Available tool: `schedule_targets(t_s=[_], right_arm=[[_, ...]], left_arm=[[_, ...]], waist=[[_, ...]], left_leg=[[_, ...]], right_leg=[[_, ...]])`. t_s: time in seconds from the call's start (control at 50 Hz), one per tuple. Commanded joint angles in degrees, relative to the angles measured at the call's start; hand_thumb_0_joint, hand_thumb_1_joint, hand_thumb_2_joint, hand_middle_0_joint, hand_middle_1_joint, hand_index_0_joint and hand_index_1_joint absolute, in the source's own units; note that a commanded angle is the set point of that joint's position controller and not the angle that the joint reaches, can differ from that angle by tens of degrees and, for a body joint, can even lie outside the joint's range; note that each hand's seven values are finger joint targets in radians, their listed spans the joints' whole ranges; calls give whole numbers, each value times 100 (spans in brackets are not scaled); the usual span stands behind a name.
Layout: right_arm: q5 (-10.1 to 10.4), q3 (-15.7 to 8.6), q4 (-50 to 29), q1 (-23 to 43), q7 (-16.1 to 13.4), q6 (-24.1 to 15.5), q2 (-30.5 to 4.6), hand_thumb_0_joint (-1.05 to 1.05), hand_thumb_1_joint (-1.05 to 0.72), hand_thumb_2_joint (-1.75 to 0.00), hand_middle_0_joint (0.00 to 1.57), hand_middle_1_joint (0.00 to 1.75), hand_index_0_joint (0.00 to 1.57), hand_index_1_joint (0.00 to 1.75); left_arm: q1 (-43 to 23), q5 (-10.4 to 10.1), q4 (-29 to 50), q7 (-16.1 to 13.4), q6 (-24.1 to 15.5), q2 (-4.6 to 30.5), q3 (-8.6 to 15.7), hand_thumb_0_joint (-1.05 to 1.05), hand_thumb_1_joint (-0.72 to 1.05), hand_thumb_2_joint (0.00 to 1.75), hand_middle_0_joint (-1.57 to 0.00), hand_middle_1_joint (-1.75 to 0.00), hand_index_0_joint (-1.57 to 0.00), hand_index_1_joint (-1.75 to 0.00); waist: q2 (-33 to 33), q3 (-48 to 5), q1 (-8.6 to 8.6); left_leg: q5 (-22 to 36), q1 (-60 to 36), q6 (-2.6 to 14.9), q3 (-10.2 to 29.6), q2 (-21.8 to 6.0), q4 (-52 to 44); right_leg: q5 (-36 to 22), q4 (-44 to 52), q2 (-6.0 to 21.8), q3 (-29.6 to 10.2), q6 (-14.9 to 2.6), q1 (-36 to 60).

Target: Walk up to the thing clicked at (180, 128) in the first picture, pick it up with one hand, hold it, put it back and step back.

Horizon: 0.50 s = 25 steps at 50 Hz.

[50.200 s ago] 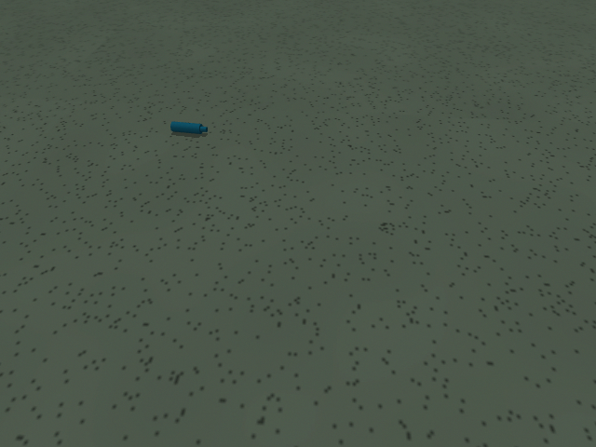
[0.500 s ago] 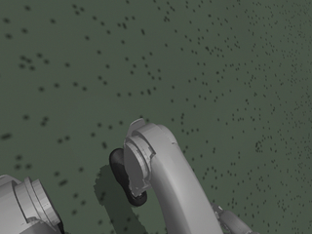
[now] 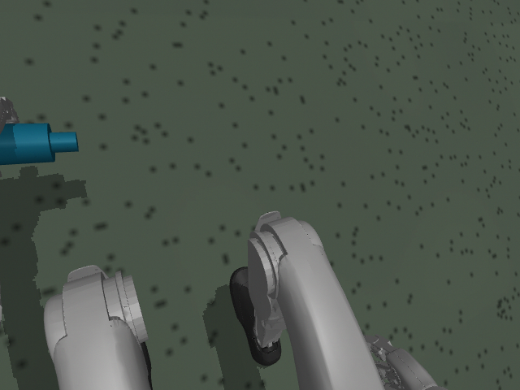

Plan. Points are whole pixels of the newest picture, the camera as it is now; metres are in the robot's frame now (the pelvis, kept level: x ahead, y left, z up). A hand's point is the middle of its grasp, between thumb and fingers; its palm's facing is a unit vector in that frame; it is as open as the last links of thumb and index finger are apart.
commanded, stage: settle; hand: left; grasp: from above
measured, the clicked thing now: out of the picture +0.50 +0.27 -0.22
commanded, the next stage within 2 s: lift in 0.16 s
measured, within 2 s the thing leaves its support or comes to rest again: neither
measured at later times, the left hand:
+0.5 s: hand out of the picture +0.48 +0.28 -0.14, palm faces -0.50 -0.06 -0.86, open 8.7 cm
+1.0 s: hand out of the picture +0.40 +0.30 +0.02, palm faces -0.48 -0.07 -0.87, open 8.7 cm
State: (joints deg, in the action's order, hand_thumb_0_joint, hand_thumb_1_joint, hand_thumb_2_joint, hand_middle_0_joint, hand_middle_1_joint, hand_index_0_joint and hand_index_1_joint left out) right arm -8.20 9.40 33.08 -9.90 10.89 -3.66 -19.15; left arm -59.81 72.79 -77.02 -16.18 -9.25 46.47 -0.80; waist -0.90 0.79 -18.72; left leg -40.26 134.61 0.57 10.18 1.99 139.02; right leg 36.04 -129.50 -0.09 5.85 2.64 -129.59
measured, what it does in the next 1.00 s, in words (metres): rises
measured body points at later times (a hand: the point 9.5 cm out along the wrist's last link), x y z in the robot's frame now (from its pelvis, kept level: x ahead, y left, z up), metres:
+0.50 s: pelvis -0.01 -0.01 +0.02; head +0.24 +0.08 +0.39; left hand +0.50 +0.28 -0.09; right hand +0.03 -0.28 -0.06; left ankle +0.06 +0.12 -0.30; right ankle +0.12 -0.13 -0.30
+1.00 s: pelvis +0.00 +0.00 +0.13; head +0.19 +0.06 +0.53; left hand +0.42 +0.30 +0.07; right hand +0.13 -0.26 +0.01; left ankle +0.06 +0.12 -0.30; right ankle +0.12 -0.13 -0.30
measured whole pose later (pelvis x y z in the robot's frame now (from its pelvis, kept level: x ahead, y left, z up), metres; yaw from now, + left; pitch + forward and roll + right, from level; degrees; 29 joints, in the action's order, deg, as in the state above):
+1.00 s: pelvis +0.00 +0.00 +0.13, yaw +7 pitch +35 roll -6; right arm -0.4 -0.2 35.4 -8.9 1.5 5.2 -15.6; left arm -38.7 61.2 -49.7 -1.5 -10.2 35.7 -3.6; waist 2.8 -9.7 -8.2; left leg -37.5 111.1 1.1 4.0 1.3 113.9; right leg 34.6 -108.8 1.3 1.1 3.3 -108.9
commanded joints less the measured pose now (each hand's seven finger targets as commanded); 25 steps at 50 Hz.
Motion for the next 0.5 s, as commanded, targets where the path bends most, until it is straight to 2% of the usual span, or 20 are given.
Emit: schedule_targets(t_s=[0.0, 0.08, 0.1, 0.12, 0.16, 0.2, 0.22, 0.24, 0.26, 0.28, 0.3, 0.32, 0.36, 0.4, 0.44, 0.48], right_arm=[[52, -597, 60, -1371, -174, 163, -1641, 0, -91, -90, 20, 30, 20, 30], [51, -590, -23, -1358, -281, 261, -1525, 0, -91, -90, 20, 30, 20, 30], [56, -595, -30, -1335, -312, 300, -1526, 0, -91, -90, 20, 30, 20, 30], [70, -622, -19, -1317, -356, 328, -1554, 0, -90, -90, 20, 30, 20, 30], [75, -608, -14, -1379, -399, 376, -1511, 0, -90, -90, 20, 30, 20, 30], [93, -622, 34, -1416, -449, 434, -1503, 0, -90, -90, 20, 30, 20, 30], [94, -606, 9, -1392, -460, 454, -1445, 0, -92, -91, 20, 30, 20, 30], [115, -648, 3, -1406, -488, 472, -1498, 0, -89, -89, 20, 30, 20, 30], [133, -664, 10, -1423, -508, 497, -1501, 0, -92, -91, 20, 30, 20, 30], [136, -657, 5, -1431, -514, 520, -1476, 0, -89, -89, 20, 30, 20, 30], [144, -683, 30, -1448, -529, 548, -1457, 0, -93, -91, 20, 30, 20, 30], [176, -718, 29, -1479, -555, 575, -1468, 0, -92, -91, 20, 30, 20, 30], [211, -768, -17, -1460, -569, 625, -1423, 0, -92, -91, 20, 30, 20, 30], [268, -831, 31, -1537, -587, 675, -1411, 0, -92, -91, 20, 30, 20, 30], [331, -904, 67, -1520, -633, 740, -1453, 0, -92, -91, 20, 30, 20, 30], [364, -960, 12, -1484, -656, 787, -1409, 0, -92, -91, 20, 30, 20, 30]], left_arm=[[-2252, -119, 976, -124, -21, 1135, 150, 0, 82, 59, -114, -52, -116, -51], [-2379, -150, 1166, 23, -61, 1381, 282, 0, 80, 57, -113, -51, -115, -49], [-2430, -157, 1300, 42, -80, 1413, 290, 0, 80, 58, -113, -51, -115, -49], [-2400, -164, 1173, 64, -79, 1387, 295, 0, 80, 57, -112, -51, -114, -50], [-2321, -192, 1124, 120, -92, 1275, 237, 0, 78, 57, -109, -53, -112, -50], [-2519, -166, 1371, 183, -136, 1420, 275, 0, 76, 64, -110, -54, -111, -53], [-2545, -192, 1455, 208, -153, 1446, 284, 0, 77, 57, -111, -59, -114, -56], [-2330, -207, 1265, 219, -130, 1476, 337, 0, 70, 56, -103, -51, -106, -48], [-2232, -257, 1238, 249, -116, 1349, 299, 0, 72, 53, -106, -56, -110, -53], [-2270, -266, 1403, 310, -127, 1288, 239, 0, 66, 56, -99, -48, -102, -46], [-2336, -261, 1484, 361, -136, 1334, 244, 0, 69, 54, -104, -56, -108, -54], [-2345, -303, 1634, 404, -130, 1385, 312, 0, 74, 53, -102, -59, -107, -54], [-2215, -431, 1755, 511, -91, 1320, 296, 0, 73, 53, -101, -61, -106, -56], [-2013, -530, 1837, 646, -44, 1241, 289, 0, 75, 54, -101, -62, -107, -56], [-1956, -594, 2058, 746, -24, 1367, 398, 0, 73, 56, -100, -62, -105, -57], [-1902, -662, 2434, 825, -49, 1209, 356, 0, 75, 55, -100, -64, -105, -58]], waist=[[2323, -3909, -359], [2286, -4236, -269], [2399, -4399, -184], [2368, -4365, -165], [2266, -4253, -267], [2290, -4454, -200], [2360, -4667, -153], [2311, -4478, -70], [2251, -4340, -78], [2298, -4453, -80], [2354, -4518, -68], [2396, -4676, 11], [2425, -4871, 94], [2401, -4724, 143], [2457, -4862, 260], [2517, -5049, 307]], left_leg=[[1296, -3069, -1, -487, -51, -1593], [1338, -3018, 24, -659, -23, -1635], [1412, -3129, 4, -672, -31, -1659], [1361, -3101, -2, -661, -13, -1660], [1339, -3055, 7, -666, -15, -1670], [1399, -3052, 27, -705, -15, -1655], [1452, -3157, 24, -718, -26, -1686], [1415, -3074, 19, -729, -2, -1714], [1372, -3073, 9, -718, 10, -1757], [1331, -3162, -3, -692, -12, -1819], [1331, -3217, 14, -730, -14, -1817], [1394, -3312, 3, -729, -1, -1893], [1366, -3399, 14, -763, 1, -1980], [1367, -3470, 6, -759, 15, -2117], [1384, -3689, -5, -709, 36, -2232], [1468, -3883, -22, -686, 43, -2330]], right_leg=[[-1261, 1129, -184, 526, -555, 2013], [-1240, 1227, -187, 421, -534, 2444], [-1281, 1216, -181, 407, -541, 2462], [-1200, 1237, -181, 408, -575, 2309], [-1183, 1294, -171, 415, -557, 2381], [-1252, 1318, -168, 368, -546, 2487], [-1297, 1286, -177, 331, -541, 2619], [-1216, 1331, -162, 337, -570, 2496], [-1154, 1377, -143, 353, -580, 2370], [-1085, 1362, -164, 366, -597, 2384], [-1111, 1413, -166, 334, -585, 2443], [-1146, 1412, -139, 328, -582, 2455], [-1124, 1468, -140, 283, -586, 2588], [-1101, 1551, -109, 270, -587, 2538], [-1085, 1573, -94, 255, -617, 2411], [-1129, 1604, -72, 231, -635, 2456]])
